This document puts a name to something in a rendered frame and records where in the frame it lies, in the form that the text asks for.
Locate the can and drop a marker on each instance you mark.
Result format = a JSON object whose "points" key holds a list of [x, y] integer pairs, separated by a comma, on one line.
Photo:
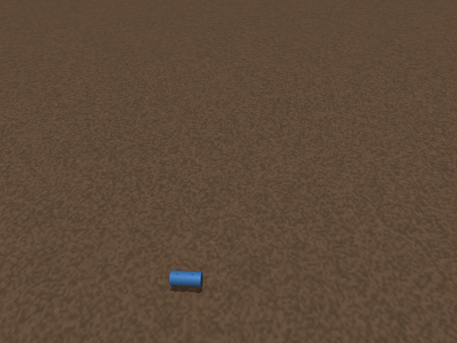
{"points": [[186, 278]]}

